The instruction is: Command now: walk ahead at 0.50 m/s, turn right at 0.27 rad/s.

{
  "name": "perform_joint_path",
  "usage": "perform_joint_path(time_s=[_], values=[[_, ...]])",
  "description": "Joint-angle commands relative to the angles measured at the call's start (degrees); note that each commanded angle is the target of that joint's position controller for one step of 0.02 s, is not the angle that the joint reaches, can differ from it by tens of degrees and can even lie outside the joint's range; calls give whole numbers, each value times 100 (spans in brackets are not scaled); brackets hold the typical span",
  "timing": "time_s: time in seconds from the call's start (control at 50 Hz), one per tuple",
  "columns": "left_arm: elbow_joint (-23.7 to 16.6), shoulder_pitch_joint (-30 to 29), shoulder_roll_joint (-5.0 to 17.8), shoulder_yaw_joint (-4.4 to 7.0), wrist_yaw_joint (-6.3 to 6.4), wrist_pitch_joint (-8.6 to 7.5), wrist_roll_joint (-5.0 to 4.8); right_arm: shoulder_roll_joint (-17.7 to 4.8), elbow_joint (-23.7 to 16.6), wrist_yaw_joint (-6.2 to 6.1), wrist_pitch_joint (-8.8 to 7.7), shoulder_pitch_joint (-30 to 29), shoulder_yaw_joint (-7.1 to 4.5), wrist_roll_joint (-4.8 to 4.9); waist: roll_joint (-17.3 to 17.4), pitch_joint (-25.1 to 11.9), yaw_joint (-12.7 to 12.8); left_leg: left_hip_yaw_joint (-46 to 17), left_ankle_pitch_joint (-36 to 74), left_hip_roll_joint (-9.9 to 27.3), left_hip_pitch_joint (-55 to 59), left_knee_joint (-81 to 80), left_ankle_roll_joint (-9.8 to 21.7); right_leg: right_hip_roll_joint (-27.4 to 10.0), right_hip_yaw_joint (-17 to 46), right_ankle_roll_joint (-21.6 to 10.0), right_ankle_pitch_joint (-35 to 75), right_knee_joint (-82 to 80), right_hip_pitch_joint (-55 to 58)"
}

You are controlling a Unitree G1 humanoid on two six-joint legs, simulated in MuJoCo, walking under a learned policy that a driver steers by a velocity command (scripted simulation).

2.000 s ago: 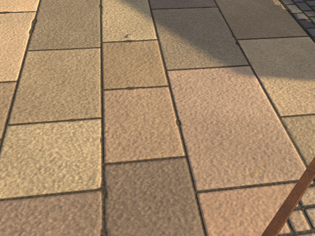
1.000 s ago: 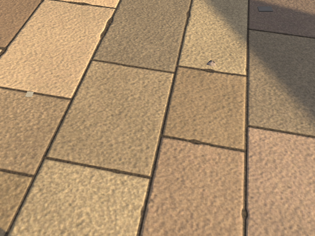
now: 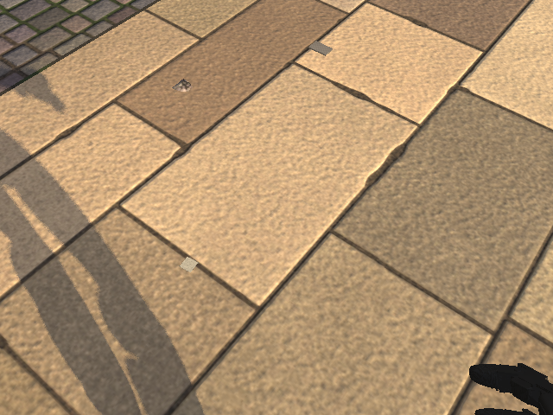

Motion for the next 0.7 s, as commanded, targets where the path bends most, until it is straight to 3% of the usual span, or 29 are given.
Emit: perform_joint_path(time_s=[0.02, 0.04, 0.06, 0.1, 0.14, 0.26, 0.34, 0.36, 0.4, 0.42, 0.44, 0.46, 0.48, 0.5, 0.52, 0.54, 0.56, 0.58, 0.6, 0.64, 0.7], values=[[-708, -551, 727, 141, 14, -186, -84, -929, 188, -72, -36, 1645, -352, 34, 742, -1185, -951, -2449, 10, 1860, 3551, -1597, 1155, -325, 407, -110, 360, 1889, -3235], [-707, -640, 687, 167, 35, -142, 4, -746, 220, -51, -70, 1335, -309, 32, 679, -838, -759, -1962, 240, 1653, 2906, -1816, 1062, -470, 390, -88, 714, 1634, -3030], [-651, -516, 603, 187, 47, -42, 18, -590, 239, -38, -127, 1117, -275, 0, 678, -646, -557, -1553, 331, 1475, 2413, -2110, 961, -587, 447, -86, 1022, 1506, -2659], [-625, -329, 333, 150, 50, 113, -9, -572, 341, -41, -243, 918, -309, -9, 643, -478, -341, -1117, 708, 1521, 1928, -2465, 1055, -635, 459, 10, 1237, 1356, -2357], [-720, -553, 254, 155, 61, 197, 14, -656, 467, -85, -300, 866, -358, -28, 468, -243, -283, -659, 929, 1490, 1806, -2663, 1010, -641, 512, 67, 1579, 1064, -2568], [-1064, -1537, 78, 71, -129, 165, 80, -965, 739, -215, -242, 1120, -471, -7, 266, 93, -573, 474, 1117, 1344, 2091, -2786, 792, -505, 161, 6, 3102, -825, -2636], [-1379, -2145, 140, 62, -244, 172, 76, -1133, 948, -231, -113, 1424, -550, 117, 241, 295, -765, 741, 1299, 1547, 2802, -2551, 679, -418, -117, -224, 2769, -1479, -2811], [-1448, -2212, 177, 74, -270, 176, 78, -1176, 986, -232, -70, 1452, -569, 150, 270, 296, -753, 796, 1587, 1594, 2995, -2391, 636, -361, -211, -306, 2533, -1570, -2807], [-1526, -2069, 318, 152, -294, 195, 77, -1334, 1000, -248, 13, 1390, -609, 197, 426, 52, -566, 952, 3293, 1605, 3230, -1740, 513, -49, -535, -521, 1959, -1639, -2320], [-1478, -1696, 454, 237, -285, 214, 63, -1415, 987, -259, 65, 1331, -625, 226, 525, -230, -327, 1034, 4270, 1557, 3253, -1101, 433, 199, -724, -654, 1681, -1635, -1769], [-1294, -914, 685, 388, -254, 223, 36, -1417, 962, -265, 118, 1221, -610, 263, 469, -641, 142, 1206, 4696, 1369, 3006, -15, 276, 504, -858, -843, 1836, -1955, -708], [-1031, 61, 1121, 609, -156, 266, 30, -1278, 918, -290, 101, 1296, -540, 209, 204, -1163, 565, 1257, 3753, 1138, 1966, 1495, 7, 499, -431, -1085, 2114, -2141, 983], [-1009, 154, 1847, 750, -58, 283, -10, -474, 614, -262, -6, 1675, -302, -57, -1405, -1427, 42, 1073, -1211, 182, -634, 3660, -436, -1004, 2525, -1998, 1646, -2507, 2781], [-1275, 191, 1693, 647, -104, 163, 67, -593, 475, -211, -249, 1416, -231, 94, -1103, -2465, 169, -487, -2623, -434, -1568, 4703, -458, -1746, 4961, -2658, 673, -3601, 3475], [-1237, 79, 1227, 521, -131, 72, 103, -971, 331, -146, -392, 799, -321, 328, -591, -1837, 360, -813, -2125, -92, -2165, 4709, -301, -1631, 4249, -2291, 892, -3815, 3222], [-1235, -151, 1002, 462, -122, 15, 65, -919, 302, -150, -468, 671, -280, 312, -379, -1296, 187, -787, -1654, 166, -2121, 4256, -164, -1389, 3468, -2071, 1267, -3742, 2500], [-1297, -584, 781, 395, -111, -3, 54, -926, 385, -199, -488, 670, -299, 146, -50, -910, -90, -785, -1328, 385, -1742, 3706, -158, -1149, 2866, -1869, 1896, -3718, 1640], [-1396, -865, 558, 315, -86, -10, 112, -997, 437, -222, -435, 721, -354, 25, -37, -745, -289, -805, -1067, 517, -1294, 3350, -154, -954, 2426, -1753, 2440, -3843, 1049], [-1474, -967, 609, 317, -60, -15, 173, -1000, 418, -202, -364, 818, -372, 14, -244, -702, -432, -819, -982, 526, -986, 3191, -217, -943, 2368, -1837, 2851, -3940, 637], [-1469, -929, 679, 340, -5, -37, 132, -869, 407, -187, -253, 845, -348, -24, -129, -583, -502, -698, -871, 511, -802, 2636, -375, -823, 1975, -1843, 3427, -4040, 184], [-1388, -693, 878, 398, 111, -22, 83, -598, 232, -177, -191, 232, -237, -48, -130, -352, -330, -545, 195, 318, -743, 1395, -549, -485, 1478, -1611, 3415, -4101, -219]])
Velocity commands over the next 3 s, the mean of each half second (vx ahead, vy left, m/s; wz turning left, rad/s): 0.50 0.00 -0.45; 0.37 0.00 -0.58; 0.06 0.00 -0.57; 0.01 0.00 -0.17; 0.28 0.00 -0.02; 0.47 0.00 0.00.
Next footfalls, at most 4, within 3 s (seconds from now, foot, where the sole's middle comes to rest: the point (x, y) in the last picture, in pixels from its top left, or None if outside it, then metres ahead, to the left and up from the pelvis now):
0.46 right None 0.37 -0.18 -0.76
0.92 left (345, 312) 0.70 -0.11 -0.76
1.36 right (416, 400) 0.49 -0.27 -0.76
1.76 left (351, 321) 0.67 -0.12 -0.76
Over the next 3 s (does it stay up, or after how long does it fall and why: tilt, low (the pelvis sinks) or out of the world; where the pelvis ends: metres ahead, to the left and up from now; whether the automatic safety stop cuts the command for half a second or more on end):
stays up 0.82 -0.47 0.02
